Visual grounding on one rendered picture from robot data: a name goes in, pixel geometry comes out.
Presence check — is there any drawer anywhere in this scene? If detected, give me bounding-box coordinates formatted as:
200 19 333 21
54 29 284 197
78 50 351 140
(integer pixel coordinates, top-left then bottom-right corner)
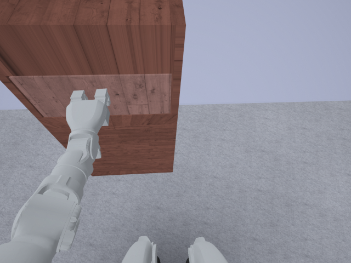
9 73 172 117

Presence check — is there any left robot forearm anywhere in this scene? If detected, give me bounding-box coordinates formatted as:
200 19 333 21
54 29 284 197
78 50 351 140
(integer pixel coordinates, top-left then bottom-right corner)
11 129 99 241

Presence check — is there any robot left hand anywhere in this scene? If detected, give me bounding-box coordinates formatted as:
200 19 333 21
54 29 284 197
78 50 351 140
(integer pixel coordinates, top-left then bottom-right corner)
66 88 111 159

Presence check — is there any right robot thigh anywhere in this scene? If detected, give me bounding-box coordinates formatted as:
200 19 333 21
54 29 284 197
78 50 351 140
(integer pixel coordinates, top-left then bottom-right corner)
188 242 228 263

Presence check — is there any left robot upper arm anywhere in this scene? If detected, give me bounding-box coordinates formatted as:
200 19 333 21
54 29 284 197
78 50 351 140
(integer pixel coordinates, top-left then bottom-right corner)
0 194 82 263

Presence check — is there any cabinet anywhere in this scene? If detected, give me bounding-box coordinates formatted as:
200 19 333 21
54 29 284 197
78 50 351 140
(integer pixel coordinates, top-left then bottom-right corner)
0 0 186 176

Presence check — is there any handle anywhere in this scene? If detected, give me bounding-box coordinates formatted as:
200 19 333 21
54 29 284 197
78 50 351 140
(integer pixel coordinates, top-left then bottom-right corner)
102 105 110 126

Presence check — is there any robot left shin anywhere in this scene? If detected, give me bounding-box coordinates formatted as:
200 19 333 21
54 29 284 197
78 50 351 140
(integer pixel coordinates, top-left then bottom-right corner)
138 236 151 242

